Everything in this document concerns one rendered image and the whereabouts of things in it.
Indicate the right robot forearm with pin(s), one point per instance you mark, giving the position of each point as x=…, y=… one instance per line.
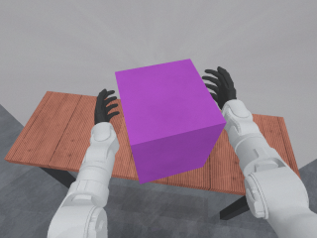
x=249, y=144

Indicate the left robot upper arm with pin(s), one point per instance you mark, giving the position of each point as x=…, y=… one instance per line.
x=79, y=221

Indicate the robot left hand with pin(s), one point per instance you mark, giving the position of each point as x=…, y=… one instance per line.
x=101, y=111

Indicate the left robot forearm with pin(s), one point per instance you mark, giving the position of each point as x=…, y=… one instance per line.
x=91, y=185

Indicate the right robot upper arm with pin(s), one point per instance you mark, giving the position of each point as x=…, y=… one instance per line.
x=277, y=196

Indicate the robot right hand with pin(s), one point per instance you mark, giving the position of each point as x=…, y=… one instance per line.
x=225, y=90

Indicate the table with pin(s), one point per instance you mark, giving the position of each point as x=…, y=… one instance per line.
x=57, y=136

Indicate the carton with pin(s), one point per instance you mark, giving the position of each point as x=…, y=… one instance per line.
x=173, y=122

